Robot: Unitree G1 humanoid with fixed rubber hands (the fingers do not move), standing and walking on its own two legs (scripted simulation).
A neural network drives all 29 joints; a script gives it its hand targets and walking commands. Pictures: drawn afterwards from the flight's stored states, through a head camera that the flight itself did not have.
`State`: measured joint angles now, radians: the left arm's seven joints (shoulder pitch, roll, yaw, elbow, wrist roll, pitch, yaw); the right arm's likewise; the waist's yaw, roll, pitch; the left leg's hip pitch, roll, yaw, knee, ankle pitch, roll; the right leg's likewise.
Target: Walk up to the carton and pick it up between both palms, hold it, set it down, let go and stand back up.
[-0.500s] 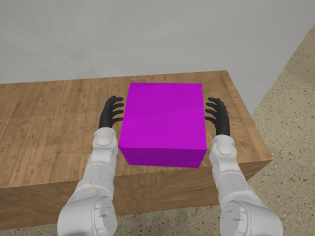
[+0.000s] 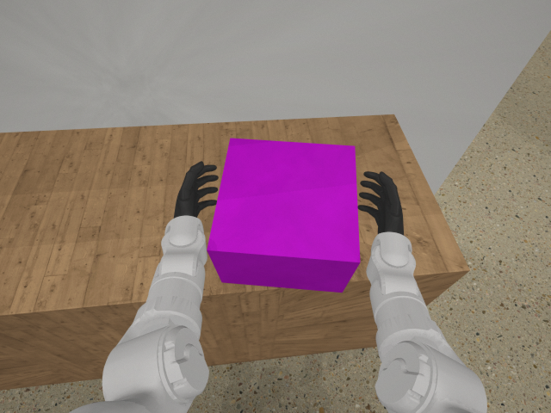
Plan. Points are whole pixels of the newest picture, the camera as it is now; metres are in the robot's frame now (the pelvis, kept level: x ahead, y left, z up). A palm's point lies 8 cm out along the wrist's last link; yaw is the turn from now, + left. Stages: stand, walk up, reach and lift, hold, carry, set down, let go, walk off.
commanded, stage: set down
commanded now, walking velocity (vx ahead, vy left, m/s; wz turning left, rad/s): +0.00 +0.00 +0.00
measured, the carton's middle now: (286, 216) +0.44 +0.00 -0.04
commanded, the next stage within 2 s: none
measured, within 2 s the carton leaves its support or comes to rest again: rests again in 0.26 s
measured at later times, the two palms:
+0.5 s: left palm (189, 204) +0.42 +0.16 +0.02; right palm (380, 221) +0.40 -0.15 +0.02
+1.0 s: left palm (189, 204) +0.42 +0.16 +0.03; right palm (380, 222) +0.39 -0.15 +0.02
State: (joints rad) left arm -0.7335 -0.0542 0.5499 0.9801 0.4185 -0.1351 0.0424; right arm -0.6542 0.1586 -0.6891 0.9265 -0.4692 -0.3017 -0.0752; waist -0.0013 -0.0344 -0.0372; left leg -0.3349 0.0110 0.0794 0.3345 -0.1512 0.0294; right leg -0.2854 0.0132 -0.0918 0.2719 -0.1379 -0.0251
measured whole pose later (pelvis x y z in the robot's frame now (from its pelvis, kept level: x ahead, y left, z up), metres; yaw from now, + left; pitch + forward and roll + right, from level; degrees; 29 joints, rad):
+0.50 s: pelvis +0.02 +0.00 +0.00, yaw +1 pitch +13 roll -1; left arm -0.74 -0.04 0.56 1.00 0.44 -0.22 0.02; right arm -0.65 0.14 -0.68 0.98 -0.48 -0.39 -0.10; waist 0.00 -0.02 -0.07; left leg -0.41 0.01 0.07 0.37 -0.18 0.03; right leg -0.35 0.01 -0.10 0.30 -0.17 -0.02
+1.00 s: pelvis +0.01 +0.00 +0.00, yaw +1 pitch +14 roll -1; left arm -0.78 -0.06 0.61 0.99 0.49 -0.24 0.02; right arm -0.69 0.15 -0.74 0.96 -0.51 -0.39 -0.08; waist -0.01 -0.02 -0.06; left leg -0.45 0.01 0.07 0.37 -0.16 0.03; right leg -0.39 0.00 -0.10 0.31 -0.16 -0.02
